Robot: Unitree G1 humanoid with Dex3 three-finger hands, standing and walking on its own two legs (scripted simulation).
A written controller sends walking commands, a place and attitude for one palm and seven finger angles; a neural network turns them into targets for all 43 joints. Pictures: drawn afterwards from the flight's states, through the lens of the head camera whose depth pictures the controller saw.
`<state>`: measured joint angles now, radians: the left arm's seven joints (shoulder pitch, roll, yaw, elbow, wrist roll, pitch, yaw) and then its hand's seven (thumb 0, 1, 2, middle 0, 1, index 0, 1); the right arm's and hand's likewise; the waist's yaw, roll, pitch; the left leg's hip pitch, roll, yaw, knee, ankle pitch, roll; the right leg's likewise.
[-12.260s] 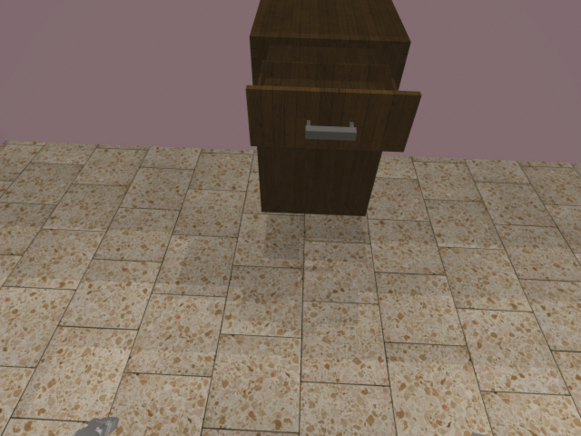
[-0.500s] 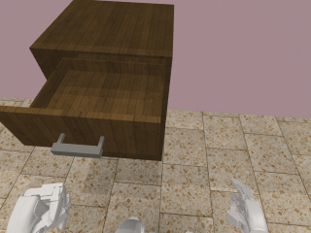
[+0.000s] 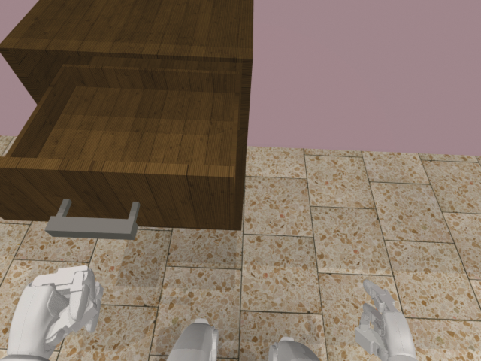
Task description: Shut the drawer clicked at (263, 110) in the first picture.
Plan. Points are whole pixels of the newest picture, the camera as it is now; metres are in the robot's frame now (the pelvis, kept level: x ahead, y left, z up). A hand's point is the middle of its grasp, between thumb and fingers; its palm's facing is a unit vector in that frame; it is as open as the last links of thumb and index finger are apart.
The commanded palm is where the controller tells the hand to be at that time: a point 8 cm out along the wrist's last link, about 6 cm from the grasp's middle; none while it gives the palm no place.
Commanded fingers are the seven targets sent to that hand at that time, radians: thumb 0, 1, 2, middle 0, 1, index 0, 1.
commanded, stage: bring the fist close to the handle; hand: left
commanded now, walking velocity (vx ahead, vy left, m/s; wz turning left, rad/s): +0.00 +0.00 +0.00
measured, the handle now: (97, 216) +0.33 +0.27 +0.02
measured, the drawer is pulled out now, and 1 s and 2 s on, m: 0.27 0.27 0.18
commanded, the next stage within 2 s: push the drawer shut in 0.58 s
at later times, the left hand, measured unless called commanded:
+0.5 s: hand (93, 299) +0.20 +0.23 +0.02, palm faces +0.04 -1.00 -0.04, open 3.3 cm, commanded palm +0.17 +0.28 +0.03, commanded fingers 0.00 0.90 0.90 -1.40 -1.60 -1.40 -1.60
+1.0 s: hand (105, 273) +0.24 +0.22 +0.02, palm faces +0.02 -1.00 -0.05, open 3.3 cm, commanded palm +0.22 +0.28 +0.03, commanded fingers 0.00 0.90 0.90 -1.40 -1.60 -1.40 -1.60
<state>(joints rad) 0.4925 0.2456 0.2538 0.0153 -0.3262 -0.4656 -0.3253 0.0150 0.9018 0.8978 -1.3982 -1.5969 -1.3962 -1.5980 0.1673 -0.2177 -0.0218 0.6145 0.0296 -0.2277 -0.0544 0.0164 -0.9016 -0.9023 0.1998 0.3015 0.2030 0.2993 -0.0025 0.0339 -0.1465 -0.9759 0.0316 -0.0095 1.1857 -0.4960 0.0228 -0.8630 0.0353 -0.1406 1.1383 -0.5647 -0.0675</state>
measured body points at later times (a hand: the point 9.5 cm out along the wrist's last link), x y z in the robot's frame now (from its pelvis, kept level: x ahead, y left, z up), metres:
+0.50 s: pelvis -0.01 +0.03 -0.01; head +0.08 +0.05 +0.43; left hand +0.20 +0.28 +0.03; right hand +0.19 -0.20 -0.09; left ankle +0.04 +0.10 -0.65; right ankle +0.00 -0.08 -0.65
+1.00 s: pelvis -0.01 +0.03 -0.02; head +0.09 +0.06 +0.42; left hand +0.23 +0.28 +0.03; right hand +0.18 -0.20 -0.10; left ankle +0.04 +0.10 -0.65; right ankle +0.00 -0.08 -0.65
